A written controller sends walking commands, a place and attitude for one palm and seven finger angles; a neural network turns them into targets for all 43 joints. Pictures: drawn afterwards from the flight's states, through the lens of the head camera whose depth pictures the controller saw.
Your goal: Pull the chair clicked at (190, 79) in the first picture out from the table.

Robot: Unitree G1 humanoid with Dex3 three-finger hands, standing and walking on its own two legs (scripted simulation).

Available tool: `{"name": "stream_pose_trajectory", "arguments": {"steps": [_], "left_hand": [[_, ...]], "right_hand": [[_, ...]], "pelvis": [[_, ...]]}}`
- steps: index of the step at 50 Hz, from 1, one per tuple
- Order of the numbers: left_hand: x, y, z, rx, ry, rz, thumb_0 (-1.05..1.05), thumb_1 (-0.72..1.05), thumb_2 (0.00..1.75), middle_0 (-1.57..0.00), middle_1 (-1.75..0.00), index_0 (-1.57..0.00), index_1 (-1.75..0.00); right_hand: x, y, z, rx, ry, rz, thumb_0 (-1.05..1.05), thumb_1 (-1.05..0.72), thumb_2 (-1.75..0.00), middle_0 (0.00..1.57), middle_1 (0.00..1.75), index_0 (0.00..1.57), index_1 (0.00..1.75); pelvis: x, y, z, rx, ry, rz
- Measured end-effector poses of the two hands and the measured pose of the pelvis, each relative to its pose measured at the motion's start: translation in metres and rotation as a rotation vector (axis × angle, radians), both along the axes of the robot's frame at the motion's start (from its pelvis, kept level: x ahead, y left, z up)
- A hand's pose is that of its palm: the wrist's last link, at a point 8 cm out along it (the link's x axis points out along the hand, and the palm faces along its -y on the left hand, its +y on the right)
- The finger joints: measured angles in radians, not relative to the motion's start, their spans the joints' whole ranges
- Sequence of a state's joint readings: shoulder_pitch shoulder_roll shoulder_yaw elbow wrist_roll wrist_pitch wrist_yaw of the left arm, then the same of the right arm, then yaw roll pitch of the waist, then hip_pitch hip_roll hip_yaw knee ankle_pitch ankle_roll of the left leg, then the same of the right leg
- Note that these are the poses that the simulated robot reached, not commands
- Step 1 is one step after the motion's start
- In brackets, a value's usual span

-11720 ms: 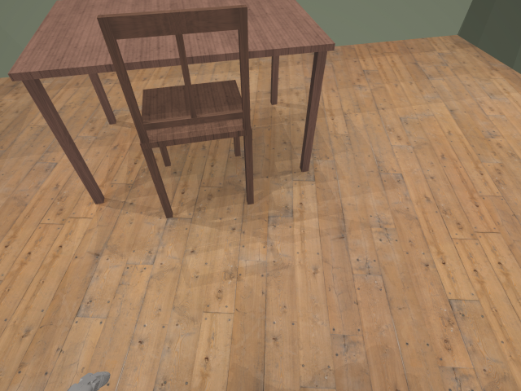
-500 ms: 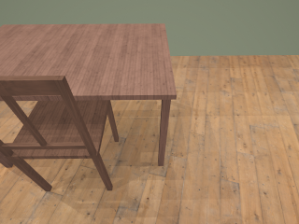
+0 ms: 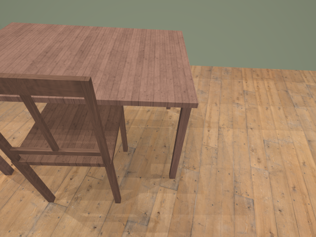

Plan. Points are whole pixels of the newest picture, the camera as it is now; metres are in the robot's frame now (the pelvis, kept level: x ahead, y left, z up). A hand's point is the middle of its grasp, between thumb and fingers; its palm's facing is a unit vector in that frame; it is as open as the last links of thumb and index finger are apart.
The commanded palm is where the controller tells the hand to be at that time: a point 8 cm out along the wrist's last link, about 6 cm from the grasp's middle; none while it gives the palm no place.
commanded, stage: look again from close up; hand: left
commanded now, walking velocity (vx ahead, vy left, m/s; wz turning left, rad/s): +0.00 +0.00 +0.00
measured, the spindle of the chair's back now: (42, 125) +0.49 +0.45 -0.06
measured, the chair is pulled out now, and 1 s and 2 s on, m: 0.00 0.00 0.00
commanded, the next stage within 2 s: none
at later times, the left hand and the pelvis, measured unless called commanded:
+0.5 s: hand out of the picture -0.06 +0.19 -0.18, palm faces +0.04 -0.99 -0.13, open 7.4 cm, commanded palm none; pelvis -0.01 +0.04 +0.01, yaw +0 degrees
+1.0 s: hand out of the picture -0.04 +0.16 -0.18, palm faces +0.05 -0.99 -0.11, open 7.4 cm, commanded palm none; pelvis -0.01 +0.02 +0.01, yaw +0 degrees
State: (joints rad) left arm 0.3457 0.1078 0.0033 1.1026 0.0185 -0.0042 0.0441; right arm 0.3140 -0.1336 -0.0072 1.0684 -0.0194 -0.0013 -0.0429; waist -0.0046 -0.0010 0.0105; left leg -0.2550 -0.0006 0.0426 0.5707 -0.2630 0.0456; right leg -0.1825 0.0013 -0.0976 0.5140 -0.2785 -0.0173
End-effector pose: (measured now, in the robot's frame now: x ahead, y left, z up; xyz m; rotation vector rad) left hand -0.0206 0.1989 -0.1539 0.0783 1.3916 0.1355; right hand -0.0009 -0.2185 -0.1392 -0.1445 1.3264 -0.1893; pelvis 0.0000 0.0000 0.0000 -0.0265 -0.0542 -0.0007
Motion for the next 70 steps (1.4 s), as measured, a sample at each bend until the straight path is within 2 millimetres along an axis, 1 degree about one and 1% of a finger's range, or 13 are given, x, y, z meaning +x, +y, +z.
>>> {"name": "stream_pose_trajectory", "arguments": {"steps": [5,11,15,19,26,36,49,70], "left_hand": [[-0.003,0.02,0.001,-0.003,-0.022,-0.001,0.01,0.9,0.9,-0.2,-0.3,-0.19,-0.3],[-0.018,0.039,0.005,0.009,0.006,-0.003,0.01,0.91,0.9,-0.2,-0.3,-0.19,-0.3],[-0.03,0.045,0.006,0.012,0.037,-0.002,0.01,0.91,0.9,-0.2,-0.3,-0.19,-0.3],[-0.04,0.047,0.006,0.008,0.066,0.001,0.01,0.91,0.9,-0.2,-0.3,-0.19,-0.3],[-0.045,0.041,0.007,-0.006,0.086,0.003,0.01,0.91,0.9,-0.2,-0.3,-0.19,-0.3],[-0.036,0.025,0.005,-0.027,0.066,0.0,0.01,0.91,0.9,-0.2,-0.3,-0.19,-0.3],[-0.023,0.01,0.004,-0.032,0.039,0.005,0.01,0.91,0.9,-0.2,-0.3,-0.19,-0.3],[-0.012,-0.004,0.006,-0.023,0.037,0.013,0.01,0.91,0.9,-0.2,-0.3,-0.19,-0.3]], "right_hand": [[0.002,0.013,0.005,-0.011,-0.028,0.018,0.02,-0.94,-0.9,0.2,0.3,0.2,0.3],[-0.003,0.025,0.007,-0.008,-0.026,0.019,0.02,-0.94,-0.89,0.2,0.3,0.2,0.3],[-0.009,0.032,0.007,-0.003,-0.007,0.017,0.01,-0.93,-0.89,0.2,0.3,0.2,0.3],[-0.016,0.037,0.007,0.004,0.016,0.015,0.01,-0.92,-0.89,0.2,0.3,0.2,0.3],[-0.025,0.044,0.005,0.022,0.047,0.006,0.01,-0.91,-0.89,0.2,0.3,0.2,0.3],[-0.029,0.043,0.004,0.036,0.068,-0.005,0.01,-0.91,-0.89,0.2,0.3,0.2,0.3],[-0.024,0.03,0.004,0.033,0.068,-0.006,0.01,-0.91,-0.9,0.2,0.3,0.2,0.3],[-0.015,0.018,0.002,0.046,0.079,-0.001,0.01,-0.92,-0.9,0.2,0.3,0.2,0.3]], "pelvis": [[-0.005,0.018,0.002,0.007,0.012,-0.001],[-0.01,0.031,0.003,0.013,0.024,-0.002],[-0.012,0.036,0.004,0.012,0.029,-0.003],[-0.013,0.039,0.005,0.013,0.032,-0.004],[-0.013,0.039,0.005,0.014,0.033,-0.003],[-0.011,0.032,0.005,0.016,0.034,-0.003],[-0.006,0.019,0.005,0.015,0.037,0.001],[0.006,0.003,0.006,0.02,0.034,0.003]]}}
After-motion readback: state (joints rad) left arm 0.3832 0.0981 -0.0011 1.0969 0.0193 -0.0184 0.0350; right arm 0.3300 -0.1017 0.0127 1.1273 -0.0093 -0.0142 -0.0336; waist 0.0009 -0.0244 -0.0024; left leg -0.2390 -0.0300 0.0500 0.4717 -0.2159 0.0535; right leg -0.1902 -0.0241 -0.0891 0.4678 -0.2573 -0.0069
